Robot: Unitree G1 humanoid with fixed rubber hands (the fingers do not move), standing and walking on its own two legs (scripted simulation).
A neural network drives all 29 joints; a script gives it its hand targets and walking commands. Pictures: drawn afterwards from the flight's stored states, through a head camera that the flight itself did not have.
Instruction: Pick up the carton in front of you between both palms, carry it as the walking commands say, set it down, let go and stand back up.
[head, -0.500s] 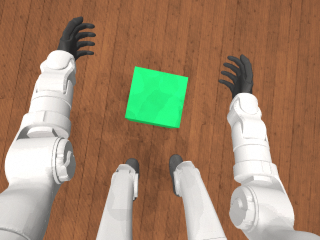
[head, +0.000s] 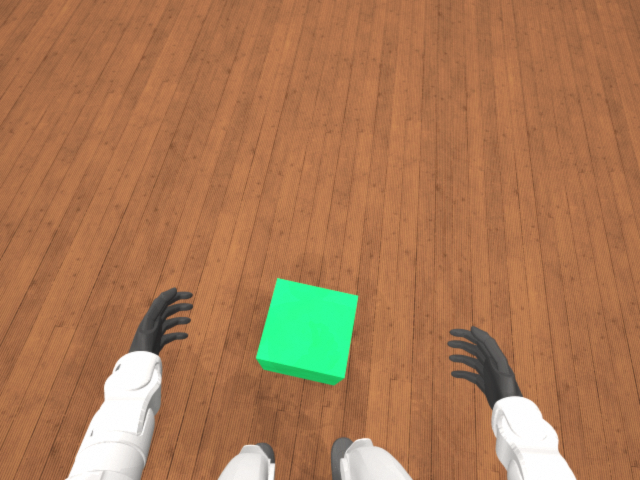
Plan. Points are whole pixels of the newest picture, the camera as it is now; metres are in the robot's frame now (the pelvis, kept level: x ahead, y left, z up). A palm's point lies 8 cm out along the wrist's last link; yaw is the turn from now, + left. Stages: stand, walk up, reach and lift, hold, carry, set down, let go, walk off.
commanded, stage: let go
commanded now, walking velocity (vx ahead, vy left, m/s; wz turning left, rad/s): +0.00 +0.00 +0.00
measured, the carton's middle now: (307, 335) +0.39 -0.01 -0.62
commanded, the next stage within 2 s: stand in 0.74 s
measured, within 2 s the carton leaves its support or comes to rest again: neither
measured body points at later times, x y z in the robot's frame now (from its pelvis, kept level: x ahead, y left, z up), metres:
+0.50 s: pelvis +0.01 +0.01 +0.03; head +0.03 +0.01 +0.48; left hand +0.18 +0.24 -0.05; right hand +0.19 -0.22 -0.05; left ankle -0.01 +0.12 -0.71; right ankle +0.00 -0.11 -0.71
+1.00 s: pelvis +0.01 +0.00 +0.02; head +0.02 -0.01 +0.47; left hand +0.15 +0.30 -0.06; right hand +0.16 -0.28 -0.07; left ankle -0.01 +0.12 -0.71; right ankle +0.00 -0.11 -0.71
